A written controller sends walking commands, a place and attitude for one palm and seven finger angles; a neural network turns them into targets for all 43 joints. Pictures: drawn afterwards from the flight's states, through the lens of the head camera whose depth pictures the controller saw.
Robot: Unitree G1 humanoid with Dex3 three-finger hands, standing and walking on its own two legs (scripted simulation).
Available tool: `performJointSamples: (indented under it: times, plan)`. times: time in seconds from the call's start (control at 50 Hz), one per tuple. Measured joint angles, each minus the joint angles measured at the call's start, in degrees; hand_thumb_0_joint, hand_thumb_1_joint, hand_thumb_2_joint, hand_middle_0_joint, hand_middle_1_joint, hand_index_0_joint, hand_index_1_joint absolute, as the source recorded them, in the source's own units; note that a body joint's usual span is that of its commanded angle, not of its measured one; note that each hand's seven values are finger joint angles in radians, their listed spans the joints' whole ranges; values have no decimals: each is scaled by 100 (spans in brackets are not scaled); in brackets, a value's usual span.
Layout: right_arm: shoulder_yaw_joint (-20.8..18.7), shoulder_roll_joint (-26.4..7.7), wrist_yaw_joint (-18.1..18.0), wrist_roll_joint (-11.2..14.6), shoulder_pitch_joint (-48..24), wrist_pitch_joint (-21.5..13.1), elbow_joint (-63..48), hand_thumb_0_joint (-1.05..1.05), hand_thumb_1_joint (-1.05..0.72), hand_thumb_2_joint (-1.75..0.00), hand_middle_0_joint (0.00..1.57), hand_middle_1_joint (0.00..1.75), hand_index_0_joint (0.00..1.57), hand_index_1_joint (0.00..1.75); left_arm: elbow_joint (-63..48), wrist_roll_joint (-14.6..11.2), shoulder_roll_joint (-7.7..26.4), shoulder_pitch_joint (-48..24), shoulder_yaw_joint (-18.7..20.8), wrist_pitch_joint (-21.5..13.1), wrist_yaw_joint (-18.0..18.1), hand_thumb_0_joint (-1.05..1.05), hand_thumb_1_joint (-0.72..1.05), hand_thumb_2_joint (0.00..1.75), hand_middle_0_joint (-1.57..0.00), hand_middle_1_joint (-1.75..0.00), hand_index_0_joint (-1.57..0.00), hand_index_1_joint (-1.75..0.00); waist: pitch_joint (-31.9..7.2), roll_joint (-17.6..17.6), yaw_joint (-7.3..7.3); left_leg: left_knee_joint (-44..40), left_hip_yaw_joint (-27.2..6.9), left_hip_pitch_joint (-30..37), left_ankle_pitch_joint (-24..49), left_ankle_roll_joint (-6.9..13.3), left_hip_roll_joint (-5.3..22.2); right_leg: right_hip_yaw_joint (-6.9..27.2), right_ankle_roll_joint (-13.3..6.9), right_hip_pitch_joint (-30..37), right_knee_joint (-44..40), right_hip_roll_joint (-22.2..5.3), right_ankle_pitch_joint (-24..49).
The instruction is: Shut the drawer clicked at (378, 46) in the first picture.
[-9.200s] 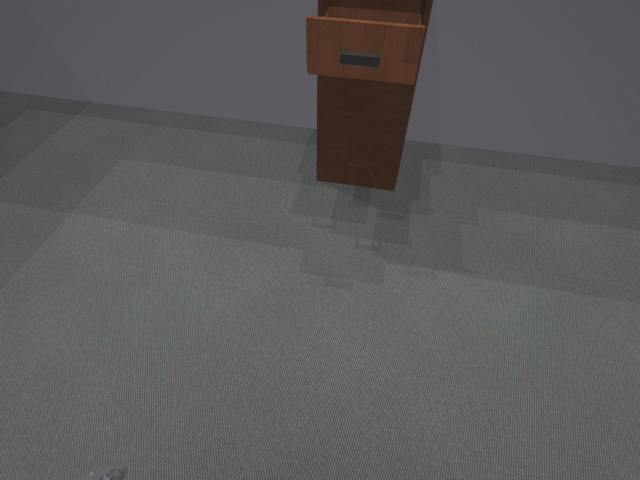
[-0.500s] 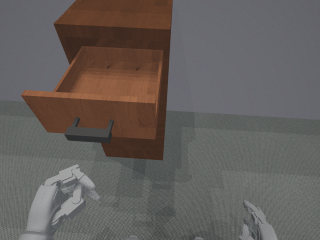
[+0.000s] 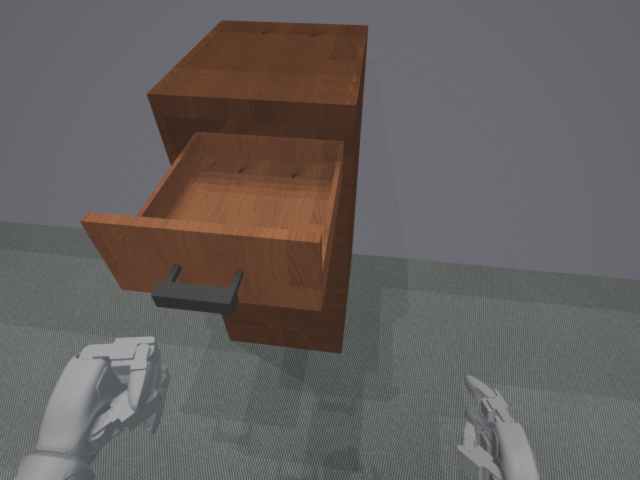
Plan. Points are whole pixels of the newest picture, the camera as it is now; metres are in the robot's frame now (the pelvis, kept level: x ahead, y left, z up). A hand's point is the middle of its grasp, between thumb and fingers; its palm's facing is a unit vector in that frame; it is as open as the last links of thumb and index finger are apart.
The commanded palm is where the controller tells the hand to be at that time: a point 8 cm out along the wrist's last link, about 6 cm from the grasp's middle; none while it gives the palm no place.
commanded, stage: raise the hand and make a fist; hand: left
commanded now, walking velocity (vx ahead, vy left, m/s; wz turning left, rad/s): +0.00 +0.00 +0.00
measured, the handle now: (201, 285) +0.37 +0.22 +0.03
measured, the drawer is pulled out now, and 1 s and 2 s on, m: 0.30 0.30 0.30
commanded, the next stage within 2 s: bring the fist close to the handle in 0.44 s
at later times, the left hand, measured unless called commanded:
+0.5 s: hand (148, 386) +0.18 +0.19 +0.12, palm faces +0.03 -1.00 -0.10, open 3.3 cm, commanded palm +0.14 +0.24 +0.13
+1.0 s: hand (172, 375) +0.21 +0.19 +0.08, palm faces -0.01 -1.00 -0.05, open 3.3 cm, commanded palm +0.19 +0.25 +0.08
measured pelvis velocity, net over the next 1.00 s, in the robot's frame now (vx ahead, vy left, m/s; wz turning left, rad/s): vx -0.01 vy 0.00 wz -0.01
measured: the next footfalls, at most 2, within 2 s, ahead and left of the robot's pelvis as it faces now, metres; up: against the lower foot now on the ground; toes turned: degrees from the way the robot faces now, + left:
none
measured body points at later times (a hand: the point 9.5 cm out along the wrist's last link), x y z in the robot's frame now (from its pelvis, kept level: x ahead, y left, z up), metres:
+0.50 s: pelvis +0.00 -0.01 +0.01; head -0.01 -0.03 +0.46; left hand +0.17 +0.24 +0.12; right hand +0.18 -0.24 -0.04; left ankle -0.01 +0.12 -0.70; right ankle +0.00 -0.12 -0.70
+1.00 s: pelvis -0.01 +0.00 +0.00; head +0.01 +0.00 +0.45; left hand +0.21 +0.24 +0.08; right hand +0.16 -0.23 -0.07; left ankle -0.01 +0.12 -0.70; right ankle +0.00 -0.12 -0.70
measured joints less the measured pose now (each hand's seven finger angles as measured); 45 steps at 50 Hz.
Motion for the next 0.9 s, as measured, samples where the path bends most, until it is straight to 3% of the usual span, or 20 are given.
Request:
performJointSamples:
  times: [0.16, 0.42, 0.7, 0.9]
  plan:
    - [-30, -140, -113, 62, 91, -216, 243, 2, -90, -90, 20, 30, 21, 30, 300, -210, 70, -214, 290, 86, -229, 2, 90, 90, -140, -159, -139, -159, 46, 46, -28, -337, -6, 289, 146, -50, 41, -16, -45, 275, -309, 53, 125]
    - [-172, -231, -140, 68, 116, -498, 379, 2, -90, -90, 20, 30, 20, 30, 553, -218, 48, -241, 395, -100, -257, 2, 90, 90, -140, -160, -140, -160, 100, -4, -63, -552, 39, 443, 242, -87, 72, 25, -81, 376, -458, 92, 199]
    - [-77, -177, -156, 11, -16, -529, 450, 2, -90, -90, 20, 30, 20, 30, 1029, -202, -41, -585, 339, -177, -368, 2, 90, 90, -140, -160, -140, -160, 180, -7, -36, -521, 23, 361, 264, -47, 25, 14, -42, 323, -459, 47, 229]
    - [-123, -169, -64, -83, 8, -343, 463, 2, -90, -90, 20, 30, 21, 30, 1452, -65, -94, -920, 238, -457, -304, 2, 90, 90, -140, -160, -140, -160, 183, -100, -165, -298, 57, 37, 196, -4, -19, 59, -4, -14, -231, -4, 173]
